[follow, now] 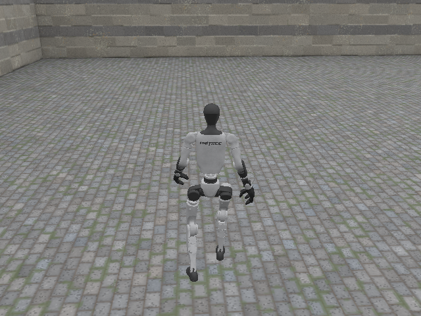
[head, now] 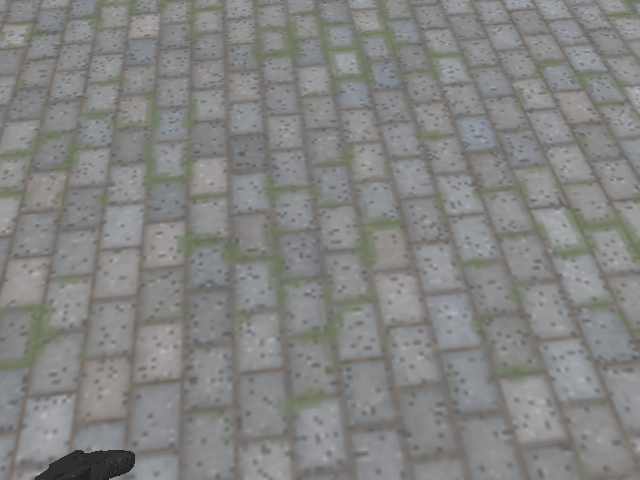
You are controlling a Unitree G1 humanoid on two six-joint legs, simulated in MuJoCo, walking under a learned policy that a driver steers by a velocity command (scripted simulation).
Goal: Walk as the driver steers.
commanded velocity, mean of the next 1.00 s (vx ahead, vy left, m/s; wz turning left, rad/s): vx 0.50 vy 0.00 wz -0.22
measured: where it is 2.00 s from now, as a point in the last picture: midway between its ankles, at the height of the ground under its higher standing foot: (324, 216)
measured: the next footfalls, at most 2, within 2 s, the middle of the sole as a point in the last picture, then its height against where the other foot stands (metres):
left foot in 0.46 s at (282, 472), level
right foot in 1.00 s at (416, 354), level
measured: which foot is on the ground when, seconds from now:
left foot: up 0.00-0.44, down 0.46-1.00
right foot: down 0.00-0.48, up 0.50-0.98, down 1.00-1.00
